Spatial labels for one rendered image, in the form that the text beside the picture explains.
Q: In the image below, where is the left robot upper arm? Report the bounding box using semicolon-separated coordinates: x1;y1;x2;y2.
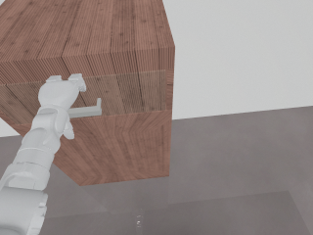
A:
0;186;48;235

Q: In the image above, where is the cabinet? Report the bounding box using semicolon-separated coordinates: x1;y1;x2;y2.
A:
0;0;175;186

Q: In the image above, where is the handle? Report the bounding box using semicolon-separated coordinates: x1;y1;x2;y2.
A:
67;98;102;118

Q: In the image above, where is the left robot hand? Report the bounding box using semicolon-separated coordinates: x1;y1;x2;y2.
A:
38;73;86;140

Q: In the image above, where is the drawer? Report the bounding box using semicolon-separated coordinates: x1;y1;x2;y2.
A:
0;70;166;125

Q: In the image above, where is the robot left forearm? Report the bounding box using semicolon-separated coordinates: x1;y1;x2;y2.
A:
0;104;67;191

